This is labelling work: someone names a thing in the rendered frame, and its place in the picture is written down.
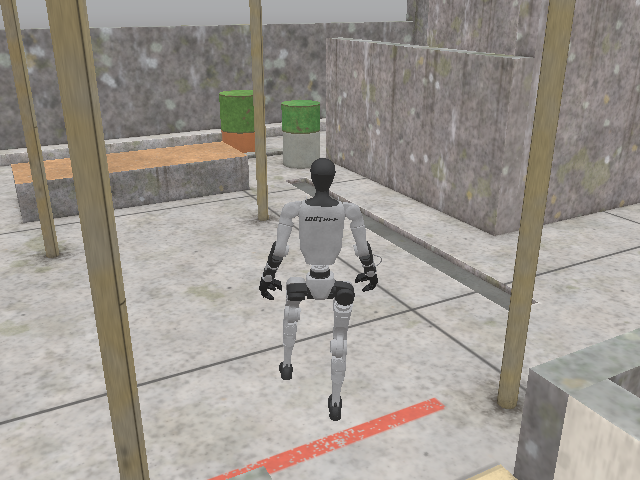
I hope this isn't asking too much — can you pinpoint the left robot upper arm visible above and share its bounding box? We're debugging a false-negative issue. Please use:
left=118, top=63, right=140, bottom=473
left=273, top=201, right=301, bottom=257

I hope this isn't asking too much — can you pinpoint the robot right hand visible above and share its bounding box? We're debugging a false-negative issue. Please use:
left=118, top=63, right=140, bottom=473
left=355, top=272, right=378, bottom=292

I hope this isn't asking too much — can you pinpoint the right robot shin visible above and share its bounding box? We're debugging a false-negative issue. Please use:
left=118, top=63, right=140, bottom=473
left=331, top=340, right=347, bottom=407

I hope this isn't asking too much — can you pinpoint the robot right forearm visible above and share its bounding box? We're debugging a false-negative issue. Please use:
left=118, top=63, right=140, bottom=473
left=359, top=241, right=377, bottom=277

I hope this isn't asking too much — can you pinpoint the robot left hand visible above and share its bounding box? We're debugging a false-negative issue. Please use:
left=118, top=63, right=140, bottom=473
left=259, top=277, right=282, bottom=300

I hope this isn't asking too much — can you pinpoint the right robot foot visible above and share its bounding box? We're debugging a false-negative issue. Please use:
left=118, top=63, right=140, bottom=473
left=328, top=394, right=342, bottom=421

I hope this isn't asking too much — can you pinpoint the robot left forearm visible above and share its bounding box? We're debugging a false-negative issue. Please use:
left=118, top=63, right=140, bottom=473
left=262, top=241, right=283, bottom=282

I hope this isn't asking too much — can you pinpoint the right robot upper arm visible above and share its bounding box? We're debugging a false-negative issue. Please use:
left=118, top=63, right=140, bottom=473
left=343, top=202, right=370, bottom=257

